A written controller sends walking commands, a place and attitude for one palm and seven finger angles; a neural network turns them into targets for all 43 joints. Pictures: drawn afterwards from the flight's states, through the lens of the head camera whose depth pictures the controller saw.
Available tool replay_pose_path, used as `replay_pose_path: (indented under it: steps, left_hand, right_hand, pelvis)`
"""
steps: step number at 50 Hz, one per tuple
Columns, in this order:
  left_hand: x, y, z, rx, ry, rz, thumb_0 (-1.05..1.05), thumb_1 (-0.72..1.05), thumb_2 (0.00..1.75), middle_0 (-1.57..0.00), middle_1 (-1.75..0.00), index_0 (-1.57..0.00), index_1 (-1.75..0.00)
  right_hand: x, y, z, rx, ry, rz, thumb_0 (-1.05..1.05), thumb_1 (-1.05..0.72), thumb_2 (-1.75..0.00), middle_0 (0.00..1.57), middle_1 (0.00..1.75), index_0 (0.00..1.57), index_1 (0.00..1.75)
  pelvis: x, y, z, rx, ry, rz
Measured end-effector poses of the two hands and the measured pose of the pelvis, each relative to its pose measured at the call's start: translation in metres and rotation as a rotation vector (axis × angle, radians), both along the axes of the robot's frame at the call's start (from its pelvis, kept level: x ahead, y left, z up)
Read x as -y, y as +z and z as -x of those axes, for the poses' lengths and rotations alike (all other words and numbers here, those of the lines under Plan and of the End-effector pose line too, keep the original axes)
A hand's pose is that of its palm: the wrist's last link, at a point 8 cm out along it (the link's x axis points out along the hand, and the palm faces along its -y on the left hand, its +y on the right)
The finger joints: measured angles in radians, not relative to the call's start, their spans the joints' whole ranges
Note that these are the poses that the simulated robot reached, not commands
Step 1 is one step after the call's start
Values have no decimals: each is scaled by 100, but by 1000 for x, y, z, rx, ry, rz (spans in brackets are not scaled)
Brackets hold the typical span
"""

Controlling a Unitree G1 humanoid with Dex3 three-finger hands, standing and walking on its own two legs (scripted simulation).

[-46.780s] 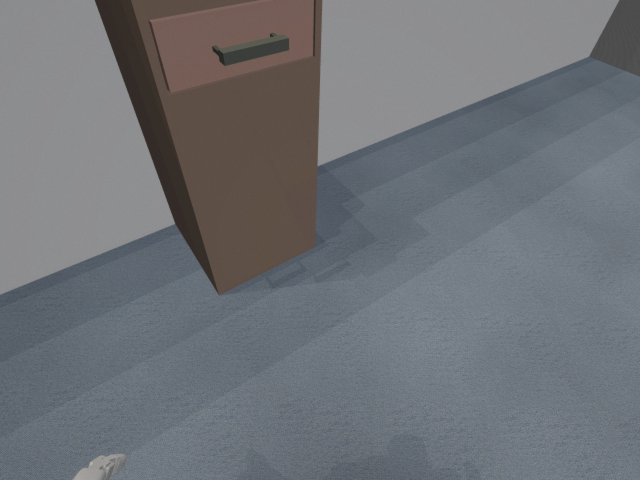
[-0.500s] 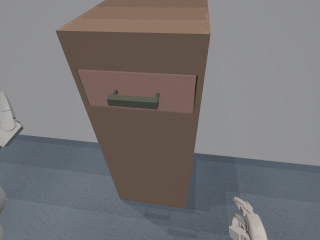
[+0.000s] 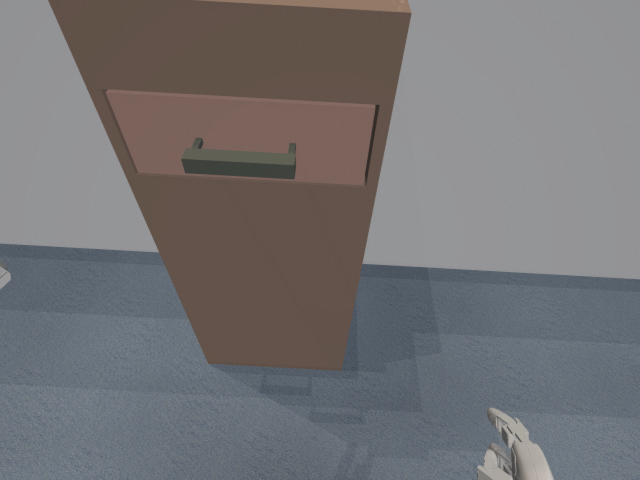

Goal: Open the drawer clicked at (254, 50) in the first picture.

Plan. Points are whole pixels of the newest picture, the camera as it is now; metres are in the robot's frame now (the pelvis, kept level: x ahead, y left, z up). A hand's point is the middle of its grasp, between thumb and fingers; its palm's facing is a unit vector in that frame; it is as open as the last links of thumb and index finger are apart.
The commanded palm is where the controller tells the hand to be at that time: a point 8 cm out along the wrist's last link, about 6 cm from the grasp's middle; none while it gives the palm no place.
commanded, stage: step back with the hand held close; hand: left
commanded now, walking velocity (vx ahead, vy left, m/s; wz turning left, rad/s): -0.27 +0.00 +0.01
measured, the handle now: (242, 154) +0.54 +0.15 +0.11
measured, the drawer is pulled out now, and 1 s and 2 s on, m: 0.00 0.00 0.00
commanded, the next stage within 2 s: stop stepping back and stand still in 0.68 s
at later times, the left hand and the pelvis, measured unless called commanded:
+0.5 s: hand out of the picture +0.07 +0.24 +0.30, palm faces +0.63 -0.68 -0.37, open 7.5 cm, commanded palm +0.00 +0.29 +0.30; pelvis -0.10 +0.00 -0.01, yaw +5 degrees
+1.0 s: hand out of the picture -0.06 +0.20 +0.32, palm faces +0.58 -0.65 -0.50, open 7.4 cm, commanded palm -0.11 +0.26 +0.30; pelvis -0.23 -0.02 +0.00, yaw +2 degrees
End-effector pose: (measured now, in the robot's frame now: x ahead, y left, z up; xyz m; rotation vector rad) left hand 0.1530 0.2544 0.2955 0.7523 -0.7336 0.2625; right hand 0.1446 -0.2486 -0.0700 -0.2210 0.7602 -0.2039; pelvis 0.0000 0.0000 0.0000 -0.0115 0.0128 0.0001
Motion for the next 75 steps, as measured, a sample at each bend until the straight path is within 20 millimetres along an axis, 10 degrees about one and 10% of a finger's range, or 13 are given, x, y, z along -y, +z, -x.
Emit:
replay_pose_path:
  steps: [31,39,45,52,57,63,68,75]
  left_hand:
    - [-35,22,151,273,150,65,1,88,90,-22,-30,-21,-30]
    - [15,-3,162,105,24,99,1,89,90,-21,-30,-20,-30]
    - [43,14,209,43,-45,-93,1,88,90,-22,-30,-21,-30]
    - [3,36,266,239,72,-41,0,88,89,-23,-30,-22,-30]
    - [-34,13,274,195,222,184,0,88,90,-22,-30,-21,-30]
    - [17,-24,278,58,133,261,1,89,90,-20,-30,-20,-30]
    - [57,7,304,119,12,57,2,88,90,-22,-30,-21,-30]
    - [26,50,311,291,122,-40,0,88,90,-22,-30,-21,-30]
  right_hand:
    - [-26,-10,120,-18,100,-18,1,-91,-90,20,30,20,30]
    - [-20,-15,150,64,114,-112,1,-91,-90,20,30,20,30]
    - [8,-1,199,30,30,-60,1,-91,-90,20,30,20,30]
    - [29,-3,251,4,-17,36,1,-91,-90,20,30,20,30]
    - [24,-8,275,11,-3,8,1,-91,-90,20,30,20,30]
    - [16,-20,284,9,62,-52,1,-91,-90,20,30,20,30]
    - [21,-16,283,-33,89,-52,2,-91,-90,20,30,20,30]
    - [27,-12,262,4,90,-35,1,-91,-90,20,30,20,30]
  pelvis:
    - [1,-1,126,-4,66,41]
    - [24,-7,182,-26,10,31]
    - [29,2,215,-33,-3,-14]
    - [18,0,239,3,33,-2]
    - [21,1,258,21,45,-7]
    - [41,-6,273,7,46,-16]
    - [49,0,278,14,53,-20]
    - [41,3,268,15,74,-24]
